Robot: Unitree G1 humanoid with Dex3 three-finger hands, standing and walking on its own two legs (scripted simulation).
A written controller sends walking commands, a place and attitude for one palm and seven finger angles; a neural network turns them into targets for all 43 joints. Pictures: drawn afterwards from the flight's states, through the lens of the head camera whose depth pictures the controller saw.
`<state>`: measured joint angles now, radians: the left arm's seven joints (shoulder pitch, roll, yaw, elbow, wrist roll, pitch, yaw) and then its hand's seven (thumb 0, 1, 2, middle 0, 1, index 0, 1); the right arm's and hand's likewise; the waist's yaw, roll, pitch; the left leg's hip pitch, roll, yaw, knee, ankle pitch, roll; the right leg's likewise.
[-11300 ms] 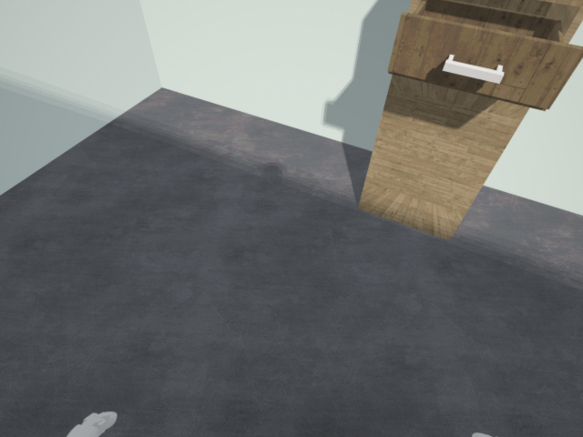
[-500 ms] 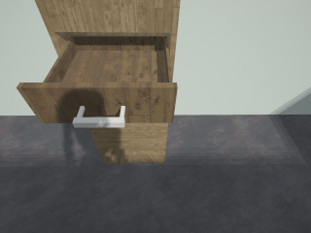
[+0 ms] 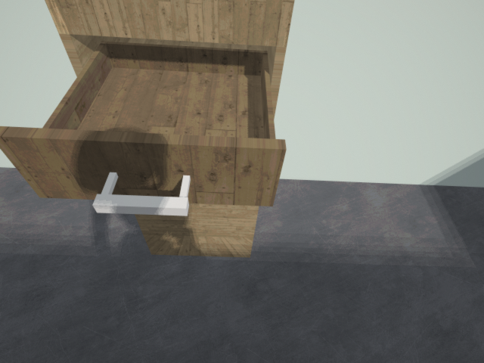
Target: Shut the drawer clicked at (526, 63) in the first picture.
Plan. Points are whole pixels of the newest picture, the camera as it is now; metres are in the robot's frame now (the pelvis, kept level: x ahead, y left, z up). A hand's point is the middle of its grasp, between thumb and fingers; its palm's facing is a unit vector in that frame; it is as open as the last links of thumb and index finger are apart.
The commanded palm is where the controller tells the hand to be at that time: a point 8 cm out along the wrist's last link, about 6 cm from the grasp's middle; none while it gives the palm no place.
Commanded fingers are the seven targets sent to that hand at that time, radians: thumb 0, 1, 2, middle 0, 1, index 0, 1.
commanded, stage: come to a stop and stand still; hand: left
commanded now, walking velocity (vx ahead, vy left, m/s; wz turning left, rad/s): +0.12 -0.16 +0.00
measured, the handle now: (145, 193) +0.32 +0.17 +0.13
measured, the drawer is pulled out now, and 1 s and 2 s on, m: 0.28 0.28 0.28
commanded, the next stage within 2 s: look again from close up in 0.98 s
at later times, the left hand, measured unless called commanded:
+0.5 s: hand out of the picture +0.07 +0.13 -0.15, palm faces +0.11 -0.96 -0.26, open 7.3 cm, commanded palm none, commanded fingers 0.00 0.90 0.90 -0.20 -0.30 -0.20 -0.30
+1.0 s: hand out of the picture -0.03 +0.13 -0.16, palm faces +0.10 -0.98 -0.16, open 7.4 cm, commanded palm none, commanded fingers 0.00 0.90 0.90 -0.20 -0.30 -0.20 -0.30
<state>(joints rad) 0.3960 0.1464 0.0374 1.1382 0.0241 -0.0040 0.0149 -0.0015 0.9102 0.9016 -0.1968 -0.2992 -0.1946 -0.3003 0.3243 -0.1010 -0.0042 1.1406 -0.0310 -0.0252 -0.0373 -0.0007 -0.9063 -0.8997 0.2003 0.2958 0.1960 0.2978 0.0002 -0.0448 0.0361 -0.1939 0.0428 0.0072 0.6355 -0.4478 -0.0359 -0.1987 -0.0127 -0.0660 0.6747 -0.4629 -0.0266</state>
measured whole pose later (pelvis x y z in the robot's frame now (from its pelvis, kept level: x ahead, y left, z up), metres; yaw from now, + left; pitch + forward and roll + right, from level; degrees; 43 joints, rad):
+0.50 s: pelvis +0.02 -0.06 +0.02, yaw +4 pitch +0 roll +2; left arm 0.17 0.16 0.04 0.97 0.03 0.00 0.05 -0.01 0.92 0.90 -0.20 -0.30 -0.20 -0.30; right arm 0.12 -0.19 -0.06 1.01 -0.02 0.05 -0.02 0.00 -0.91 -0.90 0.20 0.30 0.19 0.30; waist 0.02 0.00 0.11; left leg -0.43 -0.01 0.04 0.99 -0.44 -0.05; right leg -0.29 -0.04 -0.13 0.54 -0.25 -0.07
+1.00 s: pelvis +0.01 -0.02 +0.02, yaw +3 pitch -2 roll +0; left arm 0.34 0.14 0.01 1.13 0.02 0.00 0.02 0.00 0.91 0.90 -0.20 -0.30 -0.19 -0.30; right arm 0.25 -0.15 -0.01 1.11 -0.02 0.00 -0.04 -0.01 -0.94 -0.90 0.20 0.30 0.20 0.30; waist 0.02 -0.02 0.03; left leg -0.13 0.00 0.07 0.40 -0.24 0.01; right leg -0.20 -0.03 -0.07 0.43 -0.19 -0.01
